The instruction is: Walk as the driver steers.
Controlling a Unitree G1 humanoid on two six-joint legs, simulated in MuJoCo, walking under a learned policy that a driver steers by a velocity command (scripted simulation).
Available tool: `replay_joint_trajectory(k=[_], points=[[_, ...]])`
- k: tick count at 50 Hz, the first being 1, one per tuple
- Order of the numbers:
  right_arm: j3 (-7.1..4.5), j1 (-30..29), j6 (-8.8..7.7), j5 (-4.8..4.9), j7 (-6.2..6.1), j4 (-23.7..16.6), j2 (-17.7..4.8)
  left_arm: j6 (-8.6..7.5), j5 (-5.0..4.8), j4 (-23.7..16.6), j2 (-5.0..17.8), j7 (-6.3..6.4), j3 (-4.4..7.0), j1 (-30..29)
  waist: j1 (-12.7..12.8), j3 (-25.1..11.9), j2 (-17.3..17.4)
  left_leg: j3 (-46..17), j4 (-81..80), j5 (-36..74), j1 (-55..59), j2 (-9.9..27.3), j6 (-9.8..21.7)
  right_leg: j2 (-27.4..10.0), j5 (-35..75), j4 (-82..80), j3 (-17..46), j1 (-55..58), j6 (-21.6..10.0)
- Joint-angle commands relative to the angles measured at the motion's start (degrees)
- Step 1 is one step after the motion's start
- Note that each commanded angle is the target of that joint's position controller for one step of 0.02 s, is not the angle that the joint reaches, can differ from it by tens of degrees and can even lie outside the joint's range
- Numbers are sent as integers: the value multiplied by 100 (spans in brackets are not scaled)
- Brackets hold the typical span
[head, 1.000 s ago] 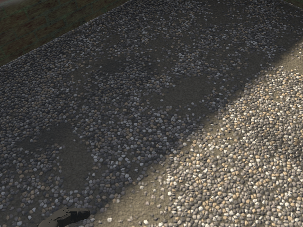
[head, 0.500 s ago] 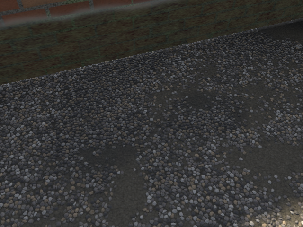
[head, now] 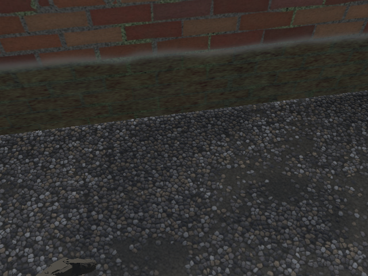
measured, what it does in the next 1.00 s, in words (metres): walks ahead, turning left: right foot, then left foot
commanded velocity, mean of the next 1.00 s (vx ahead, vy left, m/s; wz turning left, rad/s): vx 0.41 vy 0.00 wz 0.49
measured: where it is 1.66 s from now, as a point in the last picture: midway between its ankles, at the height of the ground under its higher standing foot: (131, 263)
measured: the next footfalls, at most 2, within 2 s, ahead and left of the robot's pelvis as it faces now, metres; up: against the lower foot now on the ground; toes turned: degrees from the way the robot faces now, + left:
right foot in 0.02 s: +0.17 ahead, -0.12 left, +0.00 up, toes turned +2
left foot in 0.54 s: +0.39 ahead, +0.15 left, +0.00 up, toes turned +24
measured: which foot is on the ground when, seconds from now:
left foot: down 0.00-0.02, up 0.04-0.52, down 0.54-1.00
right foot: up 0.00-0.00, down 0.02-0.54, up 0.56-1.00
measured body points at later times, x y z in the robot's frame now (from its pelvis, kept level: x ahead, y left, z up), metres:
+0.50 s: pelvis +0.25 +0.01 +0.00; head +0.28 +0.03 +0.45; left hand +0.14 +0.26 -0.13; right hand +0.53 -0.13 -0.08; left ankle +0.35 +0.14 -0.71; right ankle +0.13 -0.12 -0.73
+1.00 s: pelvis +0.46 +0.12 +0.01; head +0.48 +0.14 +0.46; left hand +0.46 +0.40 -0.11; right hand +0.62 -0.10 -0.12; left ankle +0.36 +0.13 -0.73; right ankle +0.61 +0.07 -0.70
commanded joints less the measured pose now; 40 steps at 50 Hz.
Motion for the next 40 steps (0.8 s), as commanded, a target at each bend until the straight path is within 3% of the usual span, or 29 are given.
replay_joint_trajectory(k=[1,2,3,4,5,7,12,18,23,25,26,27,28,29,30,31,32,33,35,38,40], points=[[-121,-501,-158,68,53,-548,-678,-218,110,26,1248,202,398,1891,1285,-1200,-201,-335,2495,3314,-1426,677,181,-737,-1049,-666,814,3191,-443],[12,51,-156,252,44,-758,-68,-184,256,-39,1815,256,503,2191,1032,-1919,-1478,377,4174,-310,-3119,-187,-36,-2397,-1805,-1162,3311,4661,-988],[-15,172,-88,81,5,-684,-496,-94,144,-39,1597,234,500,1881,813,-1795,-1352,463,4864,-710,-3774,128,17,-2528,-2549,-1605,4471,4240,-1249],[-53,-160,-25,-1,19,-597,-653,-67,97,-142,1029,218,372,1453,741,-930,-502,473,5016,-149,-3847,476,25,-2280,-2765,-1674,3591,3426,-1145],[-39,-480,-3,-25,85,-625,-604,-71,63,-123,700,195,284,1197,704,-447,-126,566,4779,266,-3722,667,-15,-1942,-2056,-1740,2653,2800,-1022],[-24,-598,105,-110,199,-661,-474,-125,40,15,549,204,227,1233,587,-146,-497,664,4446,504,-3454,906,-110,-1480,-758,-1910,1421,2236,-801],[37,-1138,258,-122,342,-910,-319,-330,-59,261,668,119,284,1604,560,-70,-453,790,4269,1098,-3944,1029,-241,-1473,767,-2153,336,2346,-931],[172,-2259,220,-89,458,-1283,-99,-302,-45,467,717,115,302,1871,758,195,-413,1244,2580,2189,-3913,1090,-278,-1274,1195,-2206,-740,2464,-817],[195,-2824,218,-151,499,-1532,-134,-177,-37,679,954,193,358,2256,890,332,-405,1774,1523,1578,-3513,911,48,-1497,2104,-1827,-1159,3114,-685],[145,-2554,219,-189,436,-1486,-215,-89,-25,746,1136,231,387,2312,721,72,-520,2009,1315,943,-2908,526,275,-1525,3974,-964,-1397,3370,-612],[87,-2064,191,-203,393,-1356,-306,-35,-28,758,1224,243,399,2317,497,-245,-520,2046,1159,741,-2340,281,422,-1517,4615,-132,-1481,3395,-599],[-6,-1136,137,-243,325,-1057,-435,12,-54,711,1241,246,389,2245,69,-777,-309,1977,726,953,-1130,89,597,-1410,4305,1134,-1626,2936,-488],[-168,-229,123,-282,220,-834,-896,12,-14,510,1029,227,323,2277,-255,-1459,321,647,531,229,409,1025,870,-1267,2280,2844,-1630,1667,-312],[-303,-540,151,-147,149,-974,-1551,-13,-9,55,426,98,207,2369,250,-1776,1617,-2431,-27,259,1843,2604,1591,-129,-2609,4669,-1236,-857,45],[-311,-221,203,-4,104,-1025,-1440,-44,45,-97,940,96,307,1563,-218,-1769,671,-2968,-510,854,1791,2660,1654,-73,-2305,5014,-155,-1474,35],[-274,-446,206,3,40,-872,-1272,-101,-75,-197,846,95,280,1291,-4,-969,412,-1933,-480,1671,1196,2505,1521,-385,-1621,4779,-29,-1668,-37],[-195,-648,176,21,18,-829,-981,-151,-87,-114,772,118,233,1408,265,-508,173,-1350,-535,2573,379,2240,1318,-561,-1301,4204,-53,-1298,-46],[-121,-939,129,24,5,-859,-769,-96,-42,-1,760,135,236,1551,526,-271,77,-826,-557,3550,-184,1977,1128,-659,-1278,3873,-58,-887,-10],[5,-1246,6,31,26,-936,-510,115,71,144,720,131,224,1939,824,-368,164,-216,-526,5169,-806,1735,1035,-620,-1354,3576,-101,-155,107],[-22,-979,-93,42,48,-743,-690,241,43,175,563,107,205,1900,853,-428,263,261,-574,6172,-928,1535,888,-450,-914,3123,-255,-76,143],[-1,-825,-93,43,40,-633,-662,269,41,135,540,88,199,1624,763,-385,380,443,-565,6356,-843,1418,666,-391,-480,2696,-299,-156,117]])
